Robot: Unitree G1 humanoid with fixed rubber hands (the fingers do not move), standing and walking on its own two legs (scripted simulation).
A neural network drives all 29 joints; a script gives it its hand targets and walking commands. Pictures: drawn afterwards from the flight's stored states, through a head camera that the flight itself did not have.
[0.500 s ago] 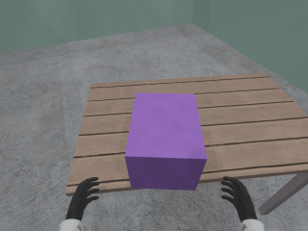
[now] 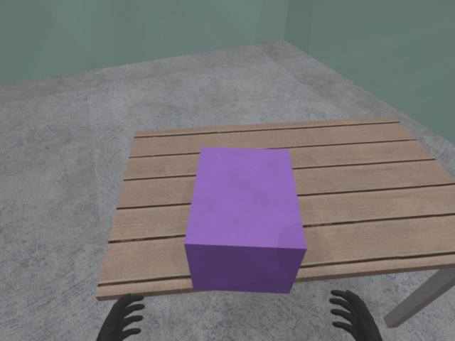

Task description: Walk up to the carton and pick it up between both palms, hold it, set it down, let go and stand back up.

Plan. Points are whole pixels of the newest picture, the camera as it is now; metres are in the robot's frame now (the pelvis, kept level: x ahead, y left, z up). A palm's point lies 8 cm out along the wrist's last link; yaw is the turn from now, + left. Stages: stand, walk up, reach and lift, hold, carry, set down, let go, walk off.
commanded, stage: set down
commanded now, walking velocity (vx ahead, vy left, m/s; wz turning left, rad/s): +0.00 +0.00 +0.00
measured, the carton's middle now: (243, 216) +0.42 -0.01 -0.05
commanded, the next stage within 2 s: let go in 0.42 s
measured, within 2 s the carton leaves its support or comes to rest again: neither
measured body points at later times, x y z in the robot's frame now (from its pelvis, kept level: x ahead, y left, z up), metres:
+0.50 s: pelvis -0.01 +0.00 +0.00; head -0.01 +0.01 +0.45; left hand +0.15 +0.24 -0.09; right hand +0.16 -0.22 -0.09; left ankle -0.03 +0.13 -0.75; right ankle -0.01 -0.12 -0.75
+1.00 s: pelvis -0.01 +0.00 +0.00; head -0.01 +0.00 +0.45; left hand +0.16 +0.23 -0.09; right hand +0.16 -0.24 -0.08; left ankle -0.03 +0.13 -0.75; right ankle -0.01 -0.12 -0.75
